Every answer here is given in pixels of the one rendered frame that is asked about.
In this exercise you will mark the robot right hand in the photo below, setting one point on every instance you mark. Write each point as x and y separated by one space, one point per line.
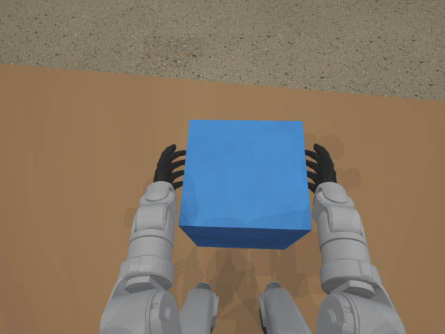
324 167

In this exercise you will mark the left robot upper arm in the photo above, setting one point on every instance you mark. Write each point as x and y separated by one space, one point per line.
152 311

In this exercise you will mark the robot left forearm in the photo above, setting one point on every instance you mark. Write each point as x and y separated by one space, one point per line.
149 258

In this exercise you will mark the left robot thigh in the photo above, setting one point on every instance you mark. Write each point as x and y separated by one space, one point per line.
199 311

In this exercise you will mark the robot left hand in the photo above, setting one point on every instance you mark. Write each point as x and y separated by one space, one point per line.
165 166

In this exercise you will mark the robot left shin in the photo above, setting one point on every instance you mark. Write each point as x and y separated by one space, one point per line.
203 286

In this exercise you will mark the right robot upper arm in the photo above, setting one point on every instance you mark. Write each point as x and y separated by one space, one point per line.
344 313

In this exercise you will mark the robot right forearm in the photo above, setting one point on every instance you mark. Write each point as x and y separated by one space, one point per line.
344 250

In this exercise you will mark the carton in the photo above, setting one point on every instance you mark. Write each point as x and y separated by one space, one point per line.
245 184

